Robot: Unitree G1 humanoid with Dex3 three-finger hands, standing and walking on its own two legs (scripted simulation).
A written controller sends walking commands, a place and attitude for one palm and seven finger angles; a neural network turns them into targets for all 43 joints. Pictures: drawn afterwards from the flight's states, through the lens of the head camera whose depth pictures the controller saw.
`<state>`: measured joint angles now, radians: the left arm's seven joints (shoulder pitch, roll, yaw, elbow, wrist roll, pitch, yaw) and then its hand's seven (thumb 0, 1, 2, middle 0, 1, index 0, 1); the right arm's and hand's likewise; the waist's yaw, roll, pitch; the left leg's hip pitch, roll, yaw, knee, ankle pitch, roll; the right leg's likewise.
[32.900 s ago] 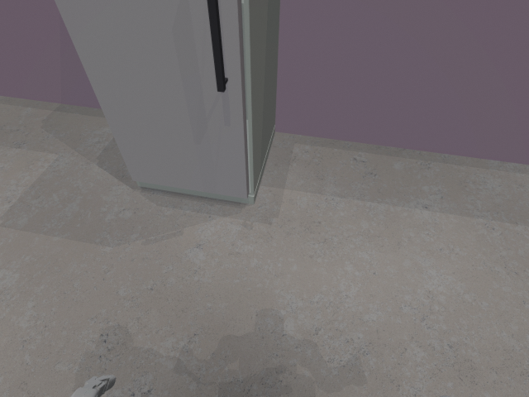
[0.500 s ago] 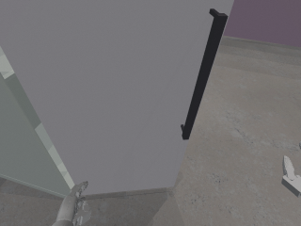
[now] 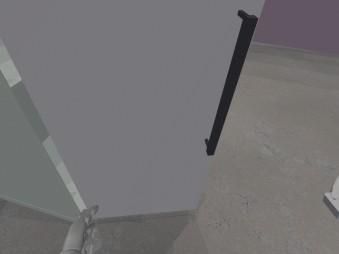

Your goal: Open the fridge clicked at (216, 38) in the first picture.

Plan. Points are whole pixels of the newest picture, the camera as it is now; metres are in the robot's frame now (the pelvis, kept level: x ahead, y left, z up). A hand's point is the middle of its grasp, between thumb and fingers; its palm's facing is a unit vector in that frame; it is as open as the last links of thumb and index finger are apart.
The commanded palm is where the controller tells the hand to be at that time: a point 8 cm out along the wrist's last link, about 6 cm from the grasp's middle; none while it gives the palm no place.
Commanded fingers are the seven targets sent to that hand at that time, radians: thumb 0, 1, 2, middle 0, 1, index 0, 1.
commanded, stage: step back with the hand held close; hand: right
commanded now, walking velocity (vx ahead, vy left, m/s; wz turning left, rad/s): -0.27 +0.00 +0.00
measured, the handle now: (222, 98) +0.50 -0.16 +0.13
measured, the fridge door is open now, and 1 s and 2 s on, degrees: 68 68 68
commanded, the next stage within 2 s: stop stepping back and stand still in 1.12 s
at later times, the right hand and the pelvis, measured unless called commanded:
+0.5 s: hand out of the picture +0.14 -0.30 +0.15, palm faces +0.49 +0.76 -0.44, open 7.4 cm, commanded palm +0.08 -0.32 +0.17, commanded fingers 0.00 -0.90 -0.90 0.20 0.30 0.20 0.30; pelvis -0.06 -0.02 -0.02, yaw -1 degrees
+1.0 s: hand out of the picture +0.05 -0.28 +0.15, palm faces +0.51 +0.76 -0.40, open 7.4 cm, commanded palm -0.01 -0.31 +0.17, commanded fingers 0.00 -0.90 -0.90 0.20 0.30 0.20 0.30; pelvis -0.15 -0.01 -0.02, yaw +0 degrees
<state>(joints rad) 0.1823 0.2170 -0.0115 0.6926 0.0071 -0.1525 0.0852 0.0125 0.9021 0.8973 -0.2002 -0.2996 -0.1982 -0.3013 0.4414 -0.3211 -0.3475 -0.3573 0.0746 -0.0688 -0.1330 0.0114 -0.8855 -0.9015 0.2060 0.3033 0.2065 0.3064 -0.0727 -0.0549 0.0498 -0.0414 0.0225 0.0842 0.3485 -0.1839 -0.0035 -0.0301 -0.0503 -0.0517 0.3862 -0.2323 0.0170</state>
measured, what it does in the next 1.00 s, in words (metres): walks backwards: left foot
